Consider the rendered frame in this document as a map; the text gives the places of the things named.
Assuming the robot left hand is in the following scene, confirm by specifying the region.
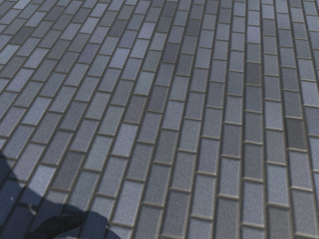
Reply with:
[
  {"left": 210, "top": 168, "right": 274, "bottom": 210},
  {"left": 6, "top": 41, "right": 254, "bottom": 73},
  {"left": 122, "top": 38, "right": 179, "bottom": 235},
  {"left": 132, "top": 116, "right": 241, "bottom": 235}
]
[{"left": 24, "top": 215, "right": 84, "bottom": 239}]

